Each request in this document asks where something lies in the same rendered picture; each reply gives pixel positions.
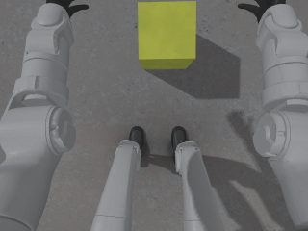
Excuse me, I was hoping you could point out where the carton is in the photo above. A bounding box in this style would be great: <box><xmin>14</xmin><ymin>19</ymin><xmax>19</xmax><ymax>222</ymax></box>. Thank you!
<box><xmin>138</xmin><ymin>1</ymin><xmax>196</xmax><ymax>70</ymax></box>

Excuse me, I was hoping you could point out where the right robot forearm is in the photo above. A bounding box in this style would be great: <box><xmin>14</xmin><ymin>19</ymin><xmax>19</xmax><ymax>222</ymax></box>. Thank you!
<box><xmin>255</xmin><ymin>4</ymin><xmax>308</xmax><ymax>114</ymax></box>

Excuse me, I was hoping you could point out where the left robot upper arm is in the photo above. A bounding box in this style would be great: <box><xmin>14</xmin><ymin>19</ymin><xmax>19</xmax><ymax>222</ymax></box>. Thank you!
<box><xmin>0</xmin><ymin>105</ymin><xmax>77</xmax><ymax>231</ymax></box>

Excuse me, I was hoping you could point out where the right robot shin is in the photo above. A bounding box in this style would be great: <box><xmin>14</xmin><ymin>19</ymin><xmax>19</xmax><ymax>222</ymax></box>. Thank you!
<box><xmin>176</xmin><ymin>141</ymin><xmax>202</xmax><ymax>157</ymax></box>

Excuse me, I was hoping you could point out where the left robot forearm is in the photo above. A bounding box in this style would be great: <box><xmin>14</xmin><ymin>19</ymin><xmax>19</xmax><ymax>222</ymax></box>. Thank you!
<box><xmin>0</xmin><ymin>3</ymin><xmax>75</xmax><ymax>149</ymax></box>

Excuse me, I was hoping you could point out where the left robot shin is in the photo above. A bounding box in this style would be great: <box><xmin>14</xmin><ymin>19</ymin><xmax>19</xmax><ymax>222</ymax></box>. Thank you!
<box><xmin>115</xmin><ymin>140</ymin><xmax>140</xmax><ymax>154</ymax></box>

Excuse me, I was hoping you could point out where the right robot upper arm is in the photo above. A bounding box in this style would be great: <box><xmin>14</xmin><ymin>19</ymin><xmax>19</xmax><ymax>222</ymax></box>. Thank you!
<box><xmin>252</xmin><ymin>110</ymin><xmax>308</xmax><ymax>231</ymax></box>

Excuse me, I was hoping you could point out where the robot shin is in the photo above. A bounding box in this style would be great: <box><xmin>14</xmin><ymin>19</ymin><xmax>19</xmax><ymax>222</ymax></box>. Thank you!
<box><xmin>115</xmin><ymin>140</ymin><xmax>140</xmax><ymax>154</ymax></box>
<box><xmin>176</xmin><ymin>141</ymin><xmax>202</xmax><ymax>157</ymax></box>

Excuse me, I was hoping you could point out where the robot right hand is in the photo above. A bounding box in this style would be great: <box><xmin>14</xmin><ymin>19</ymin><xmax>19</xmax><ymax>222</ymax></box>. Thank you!
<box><xmin>238</xmin><ymin>0</ymin><xmax>286</xmax><ymax>23</ymax></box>

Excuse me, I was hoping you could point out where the robot left hand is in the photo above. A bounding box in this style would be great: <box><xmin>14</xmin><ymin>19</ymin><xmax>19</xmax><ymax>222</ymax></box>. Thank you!
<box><xmin>46</xmin><ymin>0</ymin><xmax>89</xmax><ymax>18</ymax></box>

